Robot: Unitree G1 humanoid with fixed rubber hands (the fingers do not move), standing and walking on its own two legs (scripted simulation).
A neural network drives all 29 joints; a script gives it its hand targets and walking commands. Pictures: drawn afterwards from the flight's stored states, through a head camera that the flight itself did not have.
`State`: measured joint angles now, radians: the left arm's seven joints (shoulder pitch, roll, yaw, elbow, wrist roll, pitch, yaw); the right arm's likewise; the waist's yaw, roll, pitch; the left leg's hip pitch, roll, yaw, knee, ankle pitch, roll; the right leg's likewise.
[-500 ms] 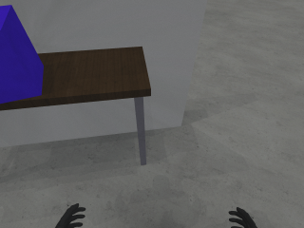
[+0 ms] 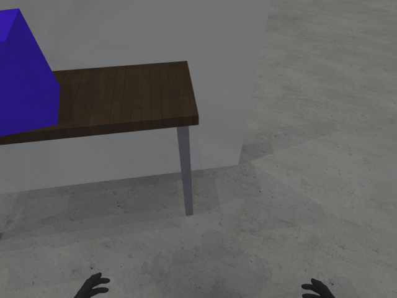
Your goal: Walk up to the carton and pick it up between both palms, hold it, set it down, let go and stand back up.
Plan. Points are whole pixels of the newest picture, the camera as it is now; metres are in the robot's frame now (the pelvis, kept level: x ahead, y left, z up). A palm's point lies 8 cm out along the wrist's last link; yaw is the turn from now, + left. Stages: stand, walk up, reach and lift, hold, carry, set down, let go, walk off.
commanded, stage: walk up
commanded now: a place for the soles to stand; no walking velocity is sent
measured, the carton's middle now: out of the picture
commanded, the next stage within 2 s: none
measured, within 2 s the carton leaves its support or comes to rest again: neither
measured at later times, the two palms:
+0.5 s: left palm out of the picture +0.09 +0.46 -0.13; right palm out of the picture +0.12 -0.08 -0.13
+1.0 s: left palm out of the picture +0.02 +0.55 -0.06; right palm (188, 256) +0.23 +0.04 -0.13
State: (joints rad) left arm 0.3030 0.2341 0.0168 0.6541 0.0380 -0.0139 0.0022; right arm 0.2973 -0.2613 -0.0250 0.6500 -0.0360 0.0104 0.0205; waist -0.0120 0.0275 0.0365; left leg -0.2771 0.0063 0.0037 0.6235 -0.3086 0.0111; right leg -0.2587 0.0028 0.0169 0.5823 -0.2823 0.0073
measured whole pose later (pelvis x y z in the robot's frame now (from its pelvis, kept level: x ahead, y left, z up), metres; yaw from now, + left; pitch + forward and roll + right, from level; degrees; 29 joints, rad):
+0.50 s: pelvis +0.03 +0.17 -0.03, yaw +8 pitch -6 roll +1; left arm 0.32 0.30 0.07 0.68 0.04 0.01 0.05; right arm 0.36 -0.25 -0.04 0.66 -0.03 0.04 0.06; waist -0.06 -0.04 0.06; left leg -0.40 0.03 0.03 0.83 -0.35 0.02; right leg -0.47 -0.06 -0.01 1.23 -0.61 -0.02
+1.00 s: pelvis +0.07 +0.27 +0.00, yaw +14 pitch -5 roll +0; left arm 0.47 0.24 0.04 0.71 0.07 -0.07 0.06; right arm 0.28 -0.34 -0.07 0.69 -0.06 0.10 0.10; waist 0.00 0.15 0.09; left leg -0.61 0.08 -0.09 1.15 -0.23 -0.07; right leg -0.19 -0.12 -0.12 0.54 -0.26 0.01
